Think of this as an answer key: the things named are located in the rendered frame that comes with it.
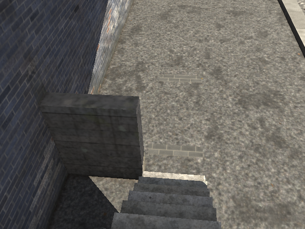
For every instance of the stairs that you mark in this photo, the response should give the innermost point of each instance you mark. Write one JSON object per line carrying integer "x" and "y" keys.
{"x": 167, "y": 201}

